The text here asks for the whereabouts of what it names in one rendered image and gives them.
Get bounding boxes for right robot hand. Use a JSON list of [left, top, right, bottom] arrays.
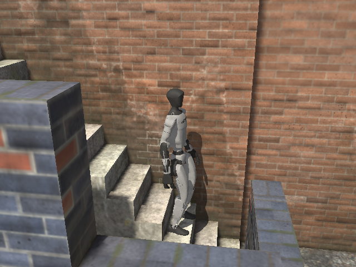
[[162, 174, 176, 189]]

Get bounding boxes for robot left shin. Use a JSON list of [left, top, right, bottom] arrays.
[[184, 188, 195, 213]]

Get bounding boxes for robot torso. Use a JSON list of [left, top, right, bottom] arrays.
[[166, 108, 187, 165]]

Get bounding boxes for robot right forearm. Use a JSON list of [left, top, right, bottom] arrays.
[[160, 142, 171, 174]]

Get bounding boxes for left robot hand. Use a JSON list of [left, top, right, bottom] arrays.
[[188, 149, 200, 166]]

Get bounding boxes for robot right upper arm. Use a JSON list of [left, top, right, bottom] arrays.
[[160, 116, 176, 149]]

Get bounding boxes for robot left forearm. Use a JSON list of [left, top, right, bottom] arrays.
[[184, 138, 193, 152]]

